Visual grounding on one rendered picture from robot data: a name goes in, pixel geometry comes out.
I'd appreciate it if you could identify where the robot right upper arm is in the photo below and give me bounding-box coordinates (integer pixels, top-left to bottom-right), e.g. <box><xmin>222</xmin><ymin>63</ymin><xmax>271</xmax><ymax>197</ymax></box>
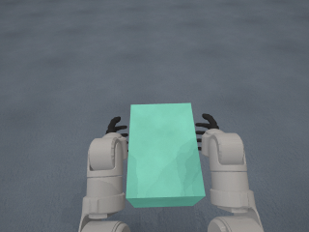
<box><xmin>208</xmin><ymin>215</ymin><xmax>263</xmax><ymax>232</ymax></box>

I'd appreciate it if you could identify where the robot left hand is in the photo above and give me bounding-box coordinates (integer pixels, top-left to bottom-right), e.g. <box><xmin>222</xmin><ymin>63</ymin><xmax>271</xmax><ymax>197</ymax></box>
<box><xmin>106</xmin><ymin>116</ymin><xmax>128</xmax><ymax>151</ymax></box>

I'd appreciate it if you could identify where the robot right hand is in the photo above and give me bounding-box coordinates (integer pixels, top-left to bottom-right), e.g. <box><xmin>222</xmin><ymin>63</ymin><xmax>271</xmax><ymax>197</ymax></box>
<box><xmin>195</xmin><ymin>113</ymin><xmax>219</xmax><ymax>151</ymax></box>

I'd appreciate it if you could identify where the carton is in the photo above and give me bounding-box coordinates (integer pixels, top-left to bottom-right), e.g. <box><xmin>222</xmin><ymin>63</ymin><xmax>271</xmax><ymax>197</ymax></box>
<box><xmin>126</xmin><ymin>102</ymin><xmax>206</xmax><ymax>208</ymax></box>

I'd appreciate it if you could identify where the robot right forearm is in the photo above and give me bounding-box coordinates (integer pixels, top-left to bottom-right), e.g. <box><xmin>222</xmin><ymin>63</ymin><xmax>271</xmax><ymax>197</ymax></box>
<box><xmin>201</xmin><ymin>129</ymin><xmax>265</xmax><ymax>232</ymax></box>

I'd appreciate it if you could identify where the robot left upper arm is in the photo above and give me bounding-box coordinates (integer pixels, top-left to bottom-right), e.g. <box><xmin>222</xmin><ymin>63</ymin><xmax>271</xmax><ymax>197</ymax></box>
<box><xmin>81</xmin><ymin>220</ymin><xmax>130</xmax><ymax>232</ymax></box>

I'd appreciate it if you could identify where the robot left forearm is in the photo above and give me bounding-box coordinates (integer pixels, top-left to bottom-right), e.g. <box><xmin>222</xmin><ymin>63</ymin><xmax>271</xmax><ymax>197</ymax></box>
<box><xmin>78</xmin><ymin>132</ymin><xmax>128</xmax><ymax>232</ymax></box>

